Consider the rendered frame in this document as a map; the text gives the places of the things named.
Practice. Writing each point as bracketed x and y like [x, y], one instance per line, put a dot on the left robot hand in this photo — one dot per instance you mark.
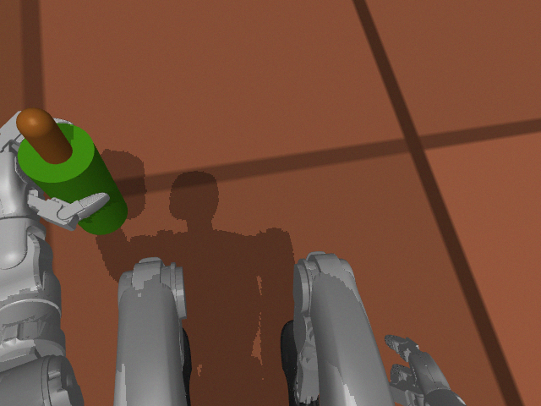
[20, 196]

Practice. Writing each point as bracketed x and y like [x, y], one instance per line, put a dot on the left robot arm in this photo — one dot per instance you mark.
[34, 370]

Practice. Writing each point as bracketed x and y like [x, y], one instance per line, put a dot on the bottle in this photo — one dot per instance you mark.
[63, 161]

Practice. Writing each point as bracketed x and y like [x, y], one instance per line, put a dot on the right robot arm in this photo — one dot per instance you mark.
[443, 397]

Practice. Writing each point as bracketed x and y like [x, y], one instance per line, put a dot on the right robot foot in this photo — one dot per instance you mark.
[289, 358]

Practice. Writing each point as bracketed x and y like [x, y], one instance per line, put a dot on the right robot hand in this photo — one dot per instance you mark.
[409, 386]

